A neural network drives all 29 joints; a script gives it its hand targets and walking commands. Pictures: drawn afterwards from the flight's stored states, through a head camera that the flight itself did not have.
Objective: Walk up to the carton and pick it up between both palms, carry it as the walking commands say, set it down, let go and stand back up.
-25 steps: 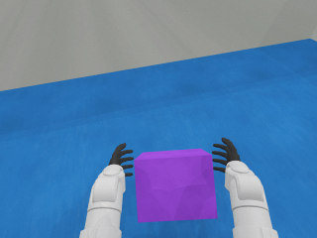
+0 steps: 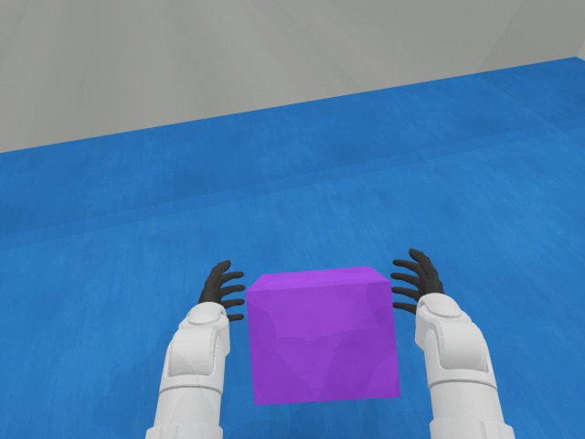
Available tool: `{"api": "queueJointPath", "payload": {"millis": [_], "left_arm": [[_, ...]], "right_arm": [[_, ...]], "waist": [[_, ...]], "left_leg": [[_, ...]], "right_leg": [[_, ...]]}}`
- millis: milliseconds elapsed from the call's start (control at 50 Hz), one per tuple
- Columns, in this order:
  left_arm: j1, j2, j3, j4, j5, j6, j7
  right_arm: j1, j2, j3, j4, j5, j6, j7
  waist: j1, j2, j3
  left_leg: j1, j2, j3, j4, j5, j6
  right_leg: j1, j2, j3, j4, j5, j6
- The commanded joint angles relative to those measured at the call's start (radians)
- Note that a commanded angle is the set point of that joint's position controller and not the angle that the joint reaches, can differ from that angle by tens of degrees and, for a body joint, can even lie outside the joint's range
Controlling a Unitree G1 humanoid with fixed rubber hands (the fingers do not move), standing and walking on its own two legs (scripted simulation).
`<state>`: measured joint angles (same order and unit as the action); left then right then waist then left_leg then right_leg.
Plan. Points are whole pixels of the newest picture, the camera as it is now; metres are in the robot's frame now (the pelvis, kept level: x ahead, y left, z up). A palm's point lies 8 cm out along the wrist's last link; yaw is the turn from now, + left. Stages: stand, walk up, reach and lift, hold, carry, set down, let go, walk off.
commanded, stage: carry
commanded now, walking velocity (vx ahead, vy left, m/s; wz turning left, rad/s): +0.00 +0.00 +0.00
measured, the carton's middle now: (320, 325) +0.32 -0.01 -0.10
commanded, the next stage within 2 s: hold in 0.62 s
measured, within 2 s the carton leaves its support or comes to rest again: neither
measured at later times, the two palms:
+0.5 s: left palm (207, 308) +0.28 +0.15 +0.03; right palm (423, 300) +0.29 -0.15 +0.04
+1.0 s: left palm (213, 300) +0.29 +0.14 +0.04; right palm (432, 285) +0.31 -0.16 +0.05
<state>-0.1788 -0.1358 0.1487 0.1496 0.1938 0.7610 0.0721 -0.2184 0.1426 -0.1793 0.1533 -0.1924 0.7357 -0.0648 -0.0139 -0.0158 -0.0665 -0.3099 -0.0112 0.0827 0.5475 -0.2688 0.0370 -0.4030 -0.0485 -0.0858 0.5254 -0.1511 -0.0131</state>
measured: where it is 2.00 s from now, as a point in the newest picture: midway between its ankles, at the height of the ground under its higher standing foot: outside the picture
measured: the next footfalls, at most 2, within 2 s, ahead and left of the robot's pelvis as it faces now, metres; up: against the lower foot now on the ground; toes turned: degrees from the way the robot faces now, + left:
none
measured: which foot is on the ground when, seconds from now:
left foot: down 0.00-1.00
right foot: down 0.00-1.00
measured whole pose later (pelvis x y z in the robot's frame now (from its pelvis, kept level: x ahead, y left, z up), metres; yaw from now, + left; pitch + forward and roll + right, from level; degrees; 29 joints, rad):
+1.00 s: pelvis +0.02 -0.01 +0.00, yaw +4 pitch -10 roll +0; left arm -0.25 -0.15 0.22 0.39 0.25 0.69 0.02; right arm -0.28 0.16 -0.29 0.31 -0.26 0.71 -0.02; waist -0.04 0.05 -0.01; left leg -0.03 -0.01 0.01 0.51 -0.30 0.02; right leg -0.11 0.00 -0.02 0.51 -0.22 -0.01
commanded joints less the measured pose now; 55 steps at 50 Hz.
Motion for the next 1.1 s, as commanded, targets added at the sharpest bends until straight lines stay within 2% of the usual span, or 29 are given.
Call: {"api": "queueJointPath", "payload": {"millis": [0,20,80,140,260,340,400,460,520,600,620,640,660,680,700,720,740,760,780,800,840,860,900,920,960,980,1000,1020,1080], "left_arm": [[-0.643,-0.856,-0.607,-0.179,-0.268,-0.068,-0.261],[-0.645,-0.844,-0.617,-0.245,-0.262,-0.077,-0.255],[-0.612,-0.829,-0.604,-0.166,-0.256,-0.063,-0.261],[-0.638,-0.845,-0.614,-0.164,-0.268,-0.06,-0.262],[-0.661,-0.85,-0.611,-0.202,-0.277,-0.083,-0.26],[-0.613,-0.855,-0.578,-0.124,-0.249,-0.072,-0.261],[-0.722,-0.823,-0.591,-0.172,-0.265,-0.077,-0.259],[-0.607,-0.829,-0.578,-0.143,-0.246,-0.067,-0.256],[-0.652,-0.865,-0.616,-0.166,-0.281,-0.084,-0.266],[-0.674,-0.861,-0.619,-0.187,-0.275,-0.086,-0.267],[-0.563,-0.924,-0.564,-0.04,-0.24,-0.1,-0.264],[-0.596,-0.93,-0.624,-0.122,-0.256,-0.131,-0.269],[-0.575,-0.965,-0.623,-0.126,-0.25,-0.132,-0.26],[-0.609,-0.99,-0.627,-0.149,-0.256,-0.136,-0.259],[-0.661,-1.01,-0.666,-0.125,-0.278,-0.136,-0.264],[-0.661,-0.995,-0.671,-0.143,-0.281,-0.139,-0.263],[-0.706,-1.012,-0.66,-0.059,-0.262,-0.138,-0.272],[-0.757,-1.027,-0.674,-0.11,-0.28,-0.157,-0.283],[-0.754,-1.021,-0.681,-0.09,-0.271,-0.147,-0.288],[-0.768,-0.986,-0.62,-0.027,-0.265,-0.139,-0.283],[-0.828,-0.909,-0.552,0.023,-0.237,-0.15,-0.316],[-0.803,-0.926,-0.511,0.098,-0.222,-0.141,-0.318],[-0.844,-0.918,-0.475,0.087,-0.215,-0.158,-0.333],[-0.801,-0.898,-0.45,0.142,-0.194,-0.159,-0.35],[-0.818,-0.866,-0.458,0.105,-0.172,-0.159,-0.363],[-0.813,-0.857,-0.425,0.12,-0.168,-0.161,-0.354],[-0.841,-0.846,-0.432,0.079,-0.154,-0.16,-0.357],[-0.835,-0.836,-0.409,0.084,-0.147,-0.166,-0.353],[-0.761,-0.832,-0.446,0.042,-0.144,-0.153,-0.356]], "right_arm": [[-0.529,0.891,0.607,-0.139,0.284,-0.04,0.248],[-0.467,0.896,0.595,-0.106,0.286,-0.038,0.261],[-0.466,0.852,0.569,-0.091,0.257,-0.039,0.255],[-0.487,0.851,0.559,-0.111,0.249,-0.038,0.248],[-0.53,0.906,0.624,-0.12,0.294,-0.048,0.251],[-0.536,0.866,0.585,-0.112,0.267,-0.045,0.245],[-0.54,0.863,0.577,-0.073,0.263,-0.035,0.248],[-0.454,0.858,0.546,-0.06,0.253,-0.034,0.25],[-0.516,0.89,0.603,-0.115,0.276,-0.052,0.25],[-0.54,0.883,0.583,-0.121,0.277,-0.059,0.255],[-0.457,0.901,0.566,-0.04,0.25,-0.053,0.291],[-0.441,0.926,0.618,-0.072,0.267,-0.076,0.297],[-0.519,0.937,0.648,-0.102,0.295,-0.085,0.31],[-0.569,0.956,0.668,-0.121,0.307,-0.088,0.321],[-0.595,0.923,0.63,-0.111,0.286,-0.093,0.32],[-0.545,0.947,0.636,-0.08,0.275,-0.085,0.319],[-0.534,0.923,0.567,0.001,0.249,-0.081,0.32],[-0.585,0.945,0.591,-0.038,0.264,-0.094,0.325],[-0.577,0.933,0.57,-0.04,0.263,-0.089,0.328],[-0.598,0.903,0.539,0.01,0.236,-0.076,0.325],[-0.65,0.932,0.497,0.044,0.23,-0.066,0.321],[-0.614,0.911,0.443,0.121,0.202,-0.052,0.318],[-0.688,0.939,0.471,0.102,0.231,-0.064,0.322],[-0.685,0.973,0.476,0.097,0.222,-0.057,0.312],[-0.613,0.995,0.443,0.133,0.209,-0.053,0.299],[-0.582,1.014,0.427,0.211,0.204,-0.043,0.302],[-0.606,1.018,0.431,0.179,0.21,-0.046,0.298],[-0.64,1.039,0.451,0.188,0.221,-0.049,0.296],[-0.543,1.06,0.484,0.149,0.224,-0.043,0.285]], "waist": [[0.007,-0.005,-0.393],[0.006,0.064,-0.398],[0.008,0.017,-0.334],[0.005,0.037,-0.347],[0.005,-0.036,-0.362],[0.004,0.008,-0.33],[0.002,-0.035,-0.292],[0.005,0.023,-0.331],[0.006,-0.027,-0.368],[0.011,0.054,-0.37],[0.033,0.131,-0.306],[0.001,0.097,-0.429],[0.029,0.133,-0.452],[0.033,0.11,-0.432],[-0.015,0.098,-0.403],[-0.025,0.011,-0.413],[-0.059,0.094,-0.308],[-0.059,0.048,-0.336],[-0.065,0.1,-0.308],[-0.062,0.02,-0.219],[-0.034,-0.016,-0.152],[-0.059,-0.011,-0.079],[-0.007,0.031,-0.06],[0.003,-0.043,-0.089],[-0.01,0.025,-0.083],[-0.01,-0.03,-0.048],[0.013,0.034,-0.033],[0.043,0.012,-0.053],[0.032,0.031,-0.08]], "left_leg": [[0.06,0.145,-0.131,-0.096,0.193,0.036],[0.098,0.161,-0.135,-0.121,0.226,0.037],[0.035,0.17,-0.162,-0.148,0.069,0.049],[0.071,0.164,-0.139,-0.123,0.174,0.036],[0.082,0.154,-0.129,-0.098,0.133,0.036],[0.033,0.158,-0.144,-0.126,0.118,0.037],[0.042,0.157,-0.159,-0.147,0.06,0.037],[0.06,0.178,-0.18,-0.167,0.076,0.049],[0.064,0.15,-0.135,-0.11,0.113,0.039],[0.087,0.178,-0.167,-0.13,0.168,0.041],[0.106,-0.015,-0.214,-0.145,0.256,0.009],[0.218,-0.001,-0.241,-0.108,0.491,0.001],[0.222,0.009,-0.244,-0.108,0.555,-0.009],[0.224,0.025,-0.268,-0.114,0.546,-0.011],[0.228,0.014,-0.266,-0.127,0.388,-0.027],[0.256,0.01,-0.267,-0.121,0.454,-0.011],[0.2,0.016,-0.263,-0.163,0.296,-0.015],[0.209,0.012,-0.264,-0.157,0.291,-0.021],[0.185,-0.006,-0.24,-0.161,0.242,-0.022],[0.174,0.007,-0.247,-0.177,0.125,-0.007],[0.069,-0.006,-0.212,-0.199,-0.057,0.027],[0.079,0.007,-0.219,-0.228,-0.122,0.025],[0.018,0.011,-0.222,-0.237,-0.153,0.037],[0.083,-0.012,-0.207,-0.207,-0.074,0.049],[0.054,-0.036,-0.181,-0.2,-0.052,0.047],[0.07,-0.019,-0.201,-0.206,-0.024,0.062],[0.037,-0.028,-0.184,-0.204,-0.036,0.055],[0.043,-0.023,-0.183,-0.202,-0.009,0.065],[0.033,-0.041,-0.182,-0.203,0.089,0.058]], "right_leg": [[0.248,-0.102,0.071,-0.016,0.231,0.009],[0.224,-0.103,0.079,-0.004,0.195,0.008],[0.182,-0.091,0.088,-0.043,0.045,0.021],[0.201,-0.098,0.084,-0.03,0.142,0.02],[0.21,-0.099,0.086,-0.048,0.133,0.015],[0.208,-0.1,0.086,-0.039,0.105,0.019],[0.157,-0.099,0.095,-0.065,0.033,0.017],[0.172,-0.082,0.091,-0.044,0.0,0.017],[0.211,-0.101,0.091,-0.049,0.106,0.014],[0.192,-0.095,0.097,-0.027,0.091,0.009],[0.455,0.14,0.141,-0.034,0.148,-0.022],[0.425,0.148,0.154,-0.024,0.289,-0.022],[0.464,0.154,0.148,-0.018,0.277,-0.014],[0.442,0.156,0.158,-0.023,0.226,-0.01],[0.412,0.147,0.156,-0.047,0.149,-0.019],[0.411,0.151,0.153,-0.051,0.197,-0.015],[0.416,0.148,0.158,-0.049,0.15,-0.02],[0.4,0.153,0.152,-0.05,0.156,-0.025],[0.424,0.142,0.153,-0.063,0.136,-0.031],[0.377,0.138,0.15,-0.068,0.056,-0.032],[0.436,0.123,0.15,-0.087,-0.061,-0.012],[0.417,0.115,0.149,-0.096,-0.099,-0.012],[0.462,0.116,0.152,-0.077,-0.1,-0.008],[0.437,0.095,0.172,-0.125,-0.116,0.002],[0.498,0.086,0.186,-0.149,-0.091,0.004],[0.463,0.086,0.183,-0.14,-0.059,0.005],[0.5,0.077,0.198,-0.142,-0.062,0.003],[0.507,0.067,0.206,-0.145,-0.043,0.015],[0.603,0.063,0.222,-0.142,0.161,0.024]]}}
